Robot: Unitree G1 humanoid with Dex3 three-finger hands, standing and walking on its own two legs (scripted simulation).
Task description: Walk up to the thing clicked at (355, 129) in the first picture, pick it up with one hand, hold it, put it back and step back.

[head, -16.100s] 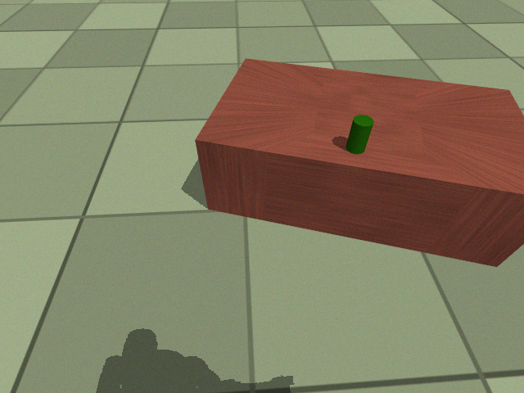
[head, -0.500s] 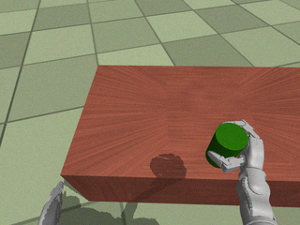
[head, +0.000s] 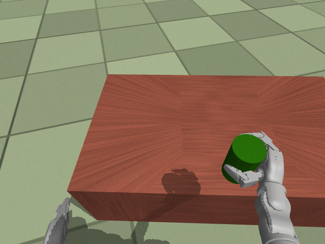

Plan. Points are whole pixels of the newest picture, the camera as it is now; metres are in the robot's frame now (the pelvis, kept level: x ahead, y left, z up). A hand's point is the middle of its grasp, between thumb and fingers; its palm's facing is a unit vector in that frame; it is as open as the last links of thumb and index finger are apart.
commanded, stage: hold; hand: right
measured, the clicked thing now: (241, 160) +0.33 -0.17 +0.03
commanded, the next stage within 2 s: crouch in 1.80 s
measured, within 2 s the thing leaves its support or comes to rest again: neither
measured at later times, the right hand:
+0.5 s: hand (245, 159) +0.33 -0.18 +0.05, palm faces +0.20 +0.98 +0.00, open 10.4 cm
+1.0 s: hand (242, 166) +0.32 -0.17 +0.03, palm faces +0.19 +0.98 +0.00, open 10.4 cm
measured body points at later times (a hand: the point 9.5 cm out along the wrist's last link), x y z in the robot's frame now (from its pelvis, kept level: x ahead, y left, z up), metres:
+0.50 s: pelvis -0.01 +0.00 +0.00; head +0.03 -0.01 +0.45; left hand +0.15 +0.26 -0.05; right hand +0.31 -0.23 +0.05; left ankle +0.00 +0.13 -0.71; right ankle +0.03 -0.12 -0.71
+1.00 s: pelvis -0.01 +0.00 +0.00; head +0.03 -0.01 +0.45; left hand +0.15 +0.26 -0.05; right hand +0.30 -0.22 +0.03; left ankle +0.00 +0.13 -0.71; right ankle +0.03 -0.12 -0.71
